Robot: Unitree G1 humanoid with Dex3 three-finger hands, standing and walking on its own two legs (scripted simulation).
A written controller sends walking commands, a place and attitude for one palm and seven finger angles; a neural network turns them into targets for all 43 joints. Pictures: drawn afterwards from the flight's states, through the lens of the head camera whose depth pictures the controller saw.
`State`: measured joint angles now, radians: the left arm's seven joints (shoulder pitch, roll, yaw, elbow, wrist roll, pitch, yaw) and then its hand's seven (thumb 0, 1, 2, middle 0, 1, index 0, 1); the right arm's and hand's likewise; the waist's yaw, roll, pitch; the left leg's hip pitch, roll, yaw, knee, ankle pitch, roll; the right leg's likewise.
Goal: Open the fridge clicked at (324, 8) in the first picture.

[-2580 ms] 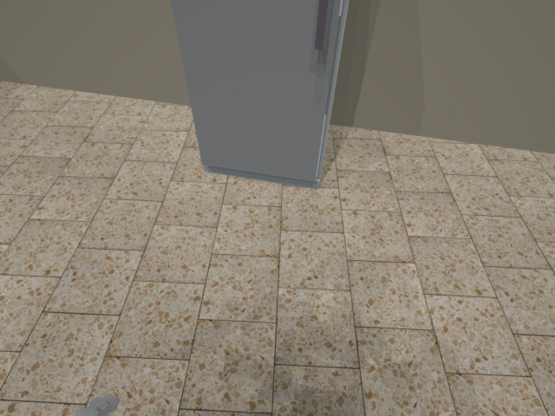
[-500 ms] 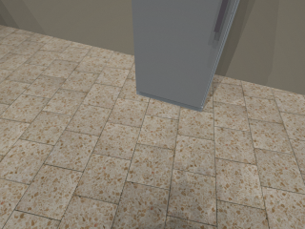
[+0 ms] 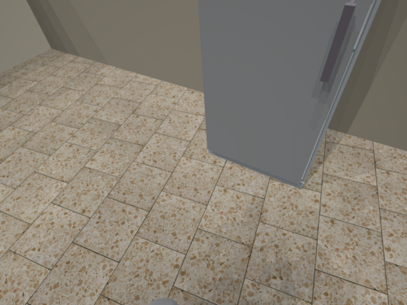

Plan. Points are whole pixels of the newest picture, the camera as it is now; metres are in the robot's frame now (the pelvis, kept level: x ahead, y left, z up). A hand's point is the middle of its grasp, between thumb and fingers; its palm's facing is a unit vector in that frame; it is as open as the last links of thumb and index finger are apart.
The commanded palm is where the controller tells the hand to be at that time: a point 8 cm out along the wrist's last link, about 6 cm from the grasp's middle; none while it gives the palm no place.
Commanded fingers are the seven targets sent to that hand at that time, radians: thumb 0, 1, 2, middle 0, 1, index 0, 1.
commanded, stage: walk to a spot facing it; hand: right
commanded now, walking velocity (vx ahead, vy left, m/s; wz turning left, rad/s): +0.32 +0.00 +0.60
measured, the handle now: (337, 43) +0.85 -0.40 +0.11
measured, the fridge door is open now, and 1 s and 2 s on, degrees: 0 0 0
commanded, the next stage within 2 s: turn to face it in 0.38 s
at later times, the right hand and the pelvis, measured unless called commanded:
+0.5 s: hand (251, 228) +0.36 -0.10 -0.19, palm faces -0.25 +0.95 -0.16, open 7.4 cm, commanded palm none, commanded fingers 0.00 -0.90 -0.90 0.20 0.30 0.20 0.30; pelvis +0.20 +0.03 -0.03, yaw +14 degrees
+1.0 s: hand (281, 227) +0.37 -0.19 -0.19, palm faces -0.02 +0.98 -0.18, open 7.4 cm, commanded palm none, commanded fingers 0.00 -0.90 -0.90 0.20 0.30 0.20 0.30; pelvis +0.29 -0.01 -0.01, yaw +4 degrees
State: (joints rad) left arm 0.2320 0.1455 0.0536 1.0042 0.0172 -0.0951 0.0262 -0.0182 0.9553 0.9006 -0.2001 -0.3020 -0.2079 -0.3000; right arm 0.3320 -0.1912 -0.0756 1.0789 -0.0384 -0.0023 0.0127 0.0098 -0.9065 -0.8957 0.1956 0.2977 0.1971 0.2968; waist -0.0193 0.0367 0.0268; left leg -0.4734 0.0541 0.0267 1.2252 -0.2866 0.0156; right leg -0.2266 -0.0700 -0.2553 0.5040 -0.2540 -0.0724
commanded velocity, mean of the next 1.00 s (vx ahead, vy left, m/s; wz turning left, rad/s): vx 0.08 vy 0.00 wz -0.06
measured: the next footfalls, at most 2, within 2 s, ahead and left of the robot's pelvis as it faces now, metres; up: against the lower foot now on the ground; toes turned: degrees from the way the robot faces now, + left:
left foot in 0.46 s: +0.30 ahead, +0.13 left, +0.00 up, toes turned +21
right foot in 0.88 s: +0.36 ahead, -0.08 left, +0.00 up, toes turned -2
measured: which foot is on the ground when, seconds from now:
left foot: up 0.00-0.44, down 0.46-0.88, up 0.90-1.00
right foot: down 0.00-0.46, up 0.48-0.86, down 0.88-1.00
